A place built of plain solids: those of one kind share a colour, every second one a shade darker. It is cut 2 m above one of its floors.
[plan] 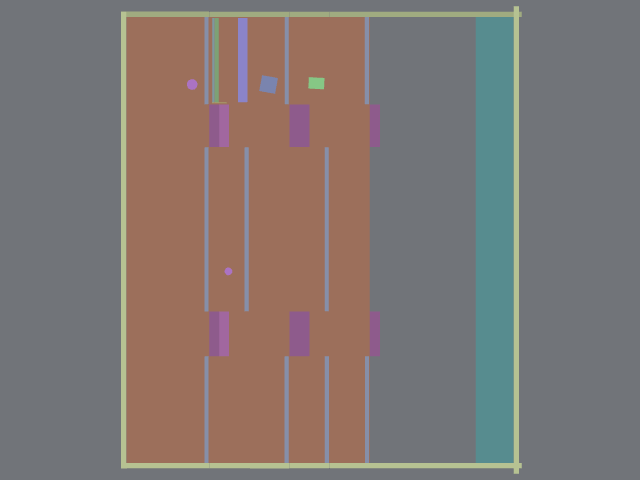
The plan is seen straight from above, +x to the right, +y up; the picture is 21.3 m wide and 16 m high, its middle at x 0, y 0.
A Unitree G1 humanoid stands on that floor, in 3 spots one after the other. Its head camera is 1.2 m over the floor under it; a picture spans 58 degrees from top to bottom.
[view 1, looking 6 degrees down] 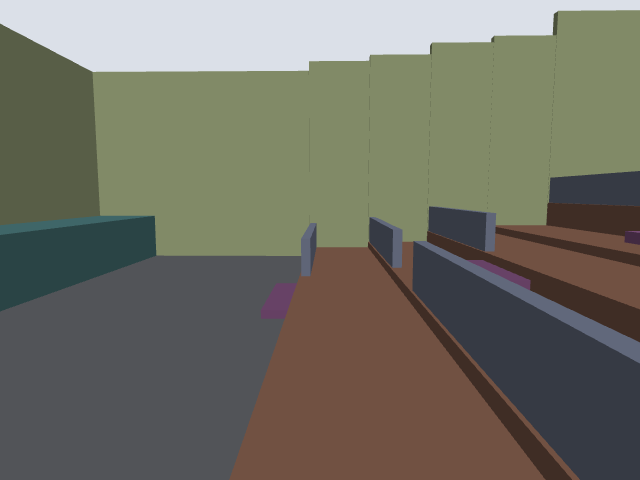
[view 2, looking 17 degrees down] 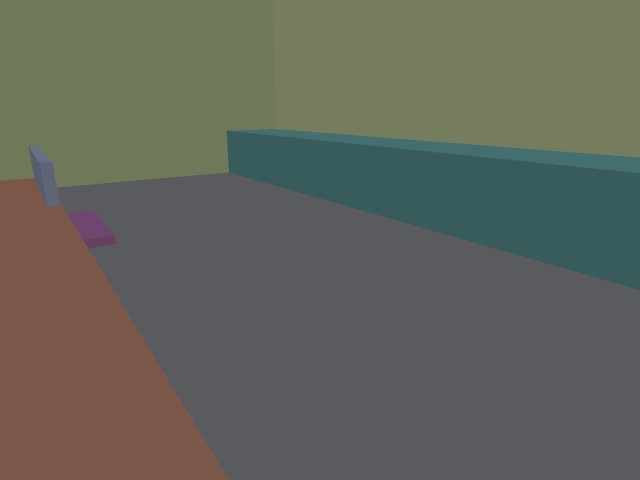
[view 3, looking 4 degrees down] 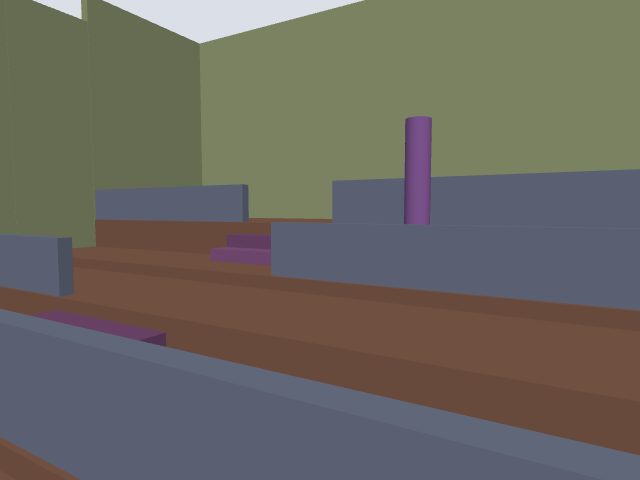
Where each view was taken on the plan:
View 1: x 1.25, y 2.40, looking -89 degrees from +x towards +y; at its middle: wall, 9.89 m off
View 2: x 1.25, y -1.80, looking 55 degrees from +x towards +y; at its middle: ground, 4.80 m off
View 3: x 1.25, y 0.30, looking -150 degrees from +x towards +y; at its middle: guard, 4.20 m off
